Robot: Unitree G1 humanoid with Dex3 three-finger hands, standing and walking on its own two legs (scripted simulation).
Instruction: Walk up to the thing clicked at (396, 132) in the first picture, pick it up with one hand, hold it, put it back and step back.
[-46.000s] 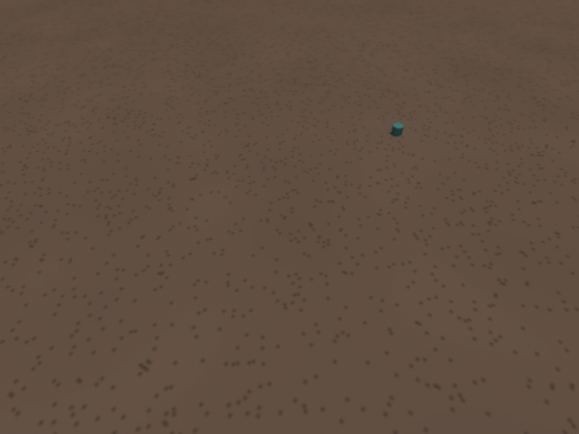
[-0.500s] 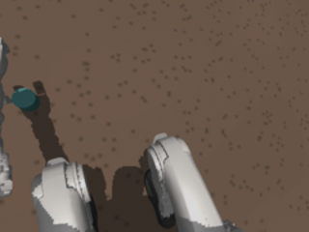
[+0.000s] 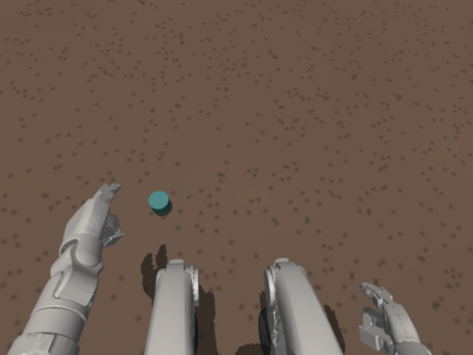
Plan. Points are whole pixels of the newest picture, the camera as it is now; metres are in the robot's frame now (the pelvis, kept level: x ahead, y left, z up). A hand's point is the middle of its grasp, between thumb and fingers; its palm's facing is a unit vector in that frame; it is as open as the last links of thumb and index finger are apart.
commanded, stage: home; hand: left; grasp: from above
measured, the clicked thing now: (159, 202) +0.54 +0.23 -0.48
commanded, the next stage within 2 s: none
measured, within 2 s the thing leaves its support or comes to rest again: neither
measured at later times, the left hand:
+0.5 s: hand (79, 268) +0.26 +0.19 +0.09, palm faces +0.11 -0.97 -0.22, open 7.4 cm
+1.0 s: hand (39, 302) +0.22 +0.19 +0.15, palm faces +0.14 -0.97 -0.19, open 7.4 cm
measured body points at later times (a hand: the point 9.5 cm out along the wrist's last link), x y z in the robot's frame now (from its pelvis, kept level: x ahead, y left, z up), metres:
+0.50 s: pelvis +0.06 +0.00 +0.17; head +0.13 +0.02 +0.61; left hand +0.25 +0.25 +0.11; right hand +0.23 -0.23 +0.09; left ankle +0.08 +0.12 -0.47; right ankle +0.08 -0.13 -0.47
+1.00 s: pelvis +0.08 +0.00 +0.20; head +0.10 +0.01 +0.65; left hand +0.21 +0.25 +0.17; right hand +0.28 -0.22 +0.15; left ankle +0.08 +0.12 -0.48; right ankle +0.08 -0.13 -0.48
